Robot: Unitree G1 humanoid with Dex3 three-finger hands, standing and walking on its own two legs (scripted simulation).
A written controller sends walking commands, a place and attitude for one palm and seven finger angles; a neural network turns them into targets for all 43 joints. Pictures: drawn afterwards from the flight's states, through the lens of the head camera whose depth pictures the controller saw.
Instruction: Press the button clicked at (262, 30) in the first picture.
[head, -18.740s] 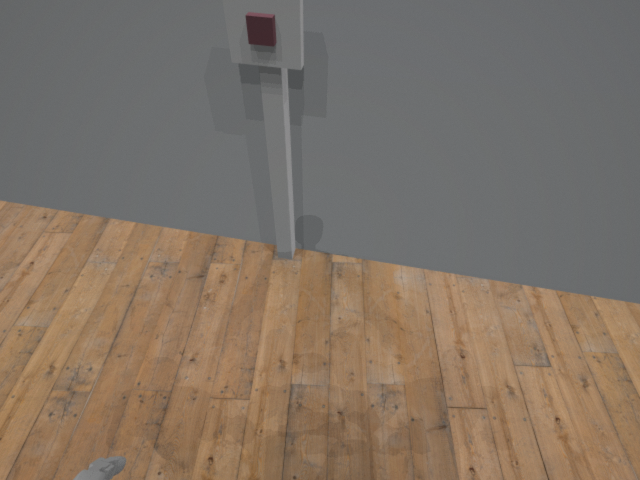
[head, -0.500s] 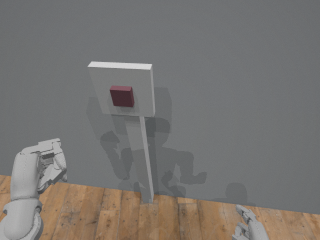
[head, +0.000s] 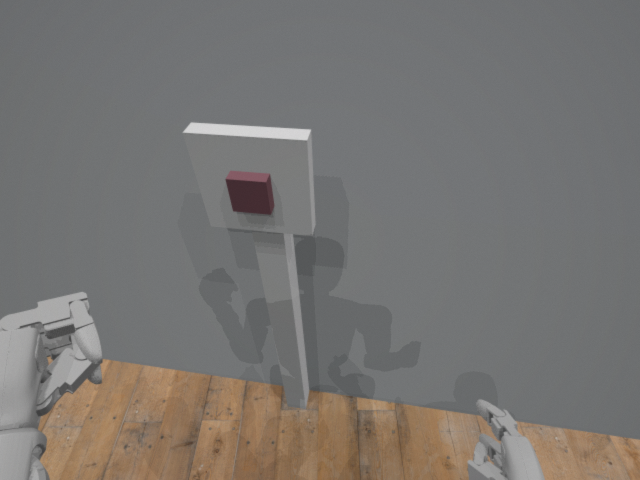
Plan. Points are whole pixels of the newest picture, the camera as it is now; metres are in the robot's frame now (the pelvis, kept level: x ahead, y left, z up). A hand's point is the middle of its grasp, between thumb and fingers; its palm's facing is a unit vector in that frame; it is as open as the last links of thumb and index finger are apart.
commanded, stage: draw the hand back to the body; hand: left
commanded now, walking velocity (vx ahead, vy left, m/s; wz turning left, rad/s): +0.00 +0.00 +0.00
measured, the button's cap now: (251, 191) +0.48 +0.17 +0.12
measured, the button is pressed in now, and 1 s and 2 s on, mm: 0 0 0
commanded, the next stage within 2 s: step back with the hand held close in 0.02 s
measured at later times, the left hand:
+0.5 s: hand (100, 351) +0.19 +0.25 +0.14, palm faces +0.25 -0.83 -0.50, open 3.1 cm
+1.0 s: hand out of the picture +0.10 +0.28 +0.16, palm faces +0.39 -0.80 -0.46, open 3.1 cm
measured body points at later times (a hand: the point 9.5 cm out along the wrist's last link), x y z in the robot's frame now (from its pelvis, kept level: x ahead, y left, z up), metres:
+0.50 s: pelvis -0.02 +0.02 +0.00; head +0.01 +0.02 +0.45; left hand +0.17 +0.29 +0.17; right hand +0.14 -0.24 -0.08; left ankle -0.02 +0.11 -0.74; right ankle -0.01 -0.11 -0.74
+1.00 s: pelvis -0.10 +0.04 -0.02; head -0.09 +0.06 +0.43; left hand +0.07 +0.32 +0.18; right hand +0.05 -0.20 -0.09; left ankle -0.02 +0.11 -0.74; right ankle -0.09 -0.10 -0.73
